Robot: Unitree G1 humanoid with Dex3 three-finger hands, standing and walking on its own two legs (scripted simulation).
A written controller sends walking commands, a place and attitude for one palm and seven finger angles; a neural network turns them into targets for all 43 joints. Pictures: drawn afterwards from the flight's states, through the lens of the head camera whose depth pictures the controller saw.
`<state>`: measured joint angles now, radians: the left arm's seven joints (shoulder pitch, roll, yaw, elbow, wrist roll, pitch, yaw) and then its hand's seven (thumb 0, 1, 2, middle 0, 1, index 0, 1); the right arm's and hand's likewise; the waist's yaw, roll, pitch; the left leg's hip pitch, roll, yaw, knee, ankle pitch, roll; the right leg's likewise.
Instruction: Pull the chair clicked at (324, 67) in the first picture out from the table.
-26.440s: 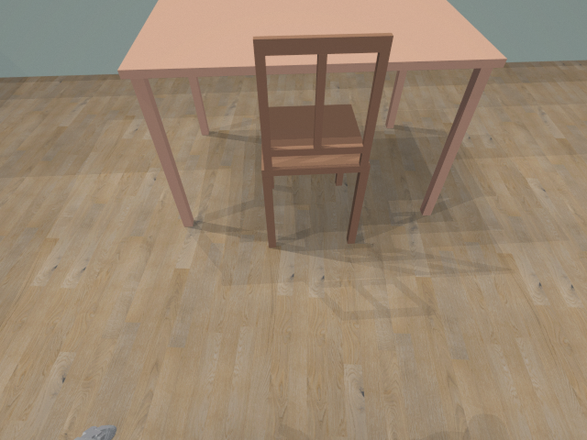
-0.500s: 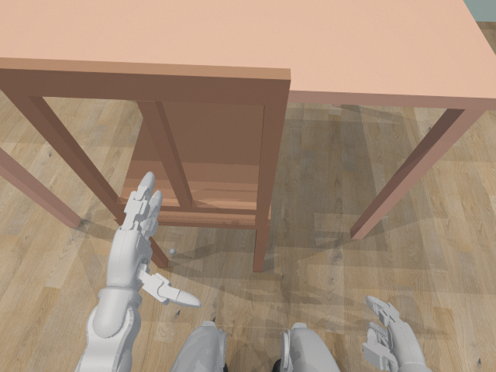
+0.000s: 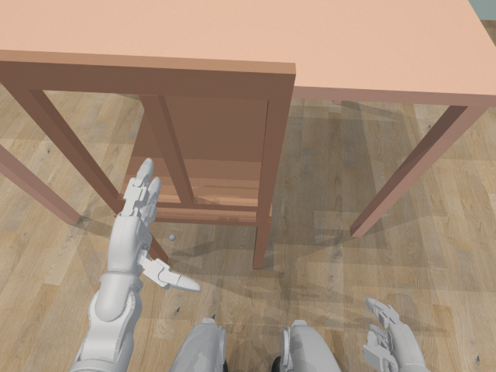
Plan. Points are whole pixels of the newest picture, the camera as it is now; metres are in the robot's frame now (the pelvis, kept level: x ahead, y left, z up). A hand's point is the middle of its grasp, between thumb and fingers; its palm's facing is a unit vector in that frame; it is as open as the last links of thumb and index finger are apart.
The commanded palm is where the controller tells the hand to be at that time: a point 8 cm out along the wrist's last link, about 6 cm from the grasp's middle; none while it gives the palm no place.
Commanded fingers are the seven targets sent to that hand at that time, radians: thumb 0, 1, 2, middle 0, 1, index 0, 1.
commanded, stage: push the fingers through the gap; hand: left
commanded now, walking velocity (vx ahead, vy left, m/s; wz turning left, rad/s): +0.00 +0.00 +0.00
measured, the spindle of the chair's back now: (173, 158) +0.45 +0.15 +0.03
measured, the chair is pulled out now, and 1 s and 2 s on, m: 0.00 0.00 0.00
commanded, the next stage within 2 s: hook a spindle and tug to test in 1.38 s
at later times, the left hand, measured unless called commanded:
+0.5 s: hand (174, 208) +0.36 +0.13 +0.03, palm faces -0.04 -1.00 -0.03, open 16.9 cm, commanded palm +0.35 +0.18 +0.03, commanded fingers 0.00 -0.50 0.30 -0.06 -0.08 -0.06 -0.08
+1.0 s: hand (185, 177) +0.42 +0.12 +0.03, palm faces -0.02 -1.00 -0.04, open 17.0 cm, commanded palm +0.39 +0.18 +0.03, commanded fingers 0.00 -0.50 0.30 -0.06 -0.08 -0.06 -0.08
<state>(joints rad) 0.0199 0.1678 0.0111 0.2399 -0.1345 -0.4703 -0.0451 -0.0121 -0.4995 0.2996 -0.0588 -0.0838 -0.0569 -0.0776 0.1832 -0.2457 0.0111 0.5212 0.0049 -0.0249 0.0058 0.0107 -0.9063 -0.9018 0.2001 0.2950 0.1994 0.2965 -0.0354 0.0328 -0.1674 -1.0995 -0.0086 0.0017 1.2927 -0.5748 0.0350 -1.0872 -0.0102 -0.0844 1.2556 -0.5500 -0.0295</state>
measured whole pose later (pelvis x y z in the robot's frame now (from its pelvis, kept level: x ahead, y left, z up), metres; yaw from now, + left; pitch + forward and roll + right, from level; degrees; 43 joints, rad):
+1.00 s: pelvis +0.00 +0.01 +0.00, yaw -1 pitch +24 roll -2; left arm -0.45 0.20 0.14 0.69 -0.11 -0.49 -0.02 -0.01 -0.50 0.30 -0.06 -0.08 -0.05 -0.08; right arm 0.24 -0.25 0.01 0.59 0.00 0.02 0.02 0.01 -0.91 -0.90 0.20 0.29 0.20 0.30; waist -0.09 0.04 -0.15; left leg -1.14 0.00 0.02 1.27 -0.55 0.04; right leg -1.13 0.00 -0.06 1.23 -0.52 -0.02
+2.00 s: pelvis +0.00 +0.01 +0.00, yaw -2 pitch +25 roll -2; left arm -0.47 0.20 0.16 0.73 -0.11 -0.51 -0.03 -0.01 -0.29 0.39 -0.37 -1.04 -0.36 -1.04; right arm 0.24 -0.25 0.00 0.59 -0.01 0.04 0.03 0.01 -0.91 -0.90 0.20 0.29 0.20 0.30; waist -0.10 0.04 -0.16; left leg -1.14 0.00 0.03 1.27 -0.56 0.05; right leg -1.14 0.00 -0.06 1.22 -0.52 -0.01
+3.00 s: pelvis +0.05 +0.01 +0.02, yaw -3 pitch +26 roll -2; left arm -0.08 0.15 0.07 0.32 -0.16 -0.45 0.00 0.05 0.72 0.75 -0.34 -1.45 -0.39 -1.45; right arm 0.22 -0.23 -0.02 0.52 0.00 0.02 0.05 0.01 -0.91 -0.90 0.20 0.29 0.20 0.30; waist -0.07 0.04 -0.16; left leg -1.04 0.00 0.04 1.20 -0.60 0.05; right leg -1.04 0.01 -0.04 1.16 -0.55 -0.01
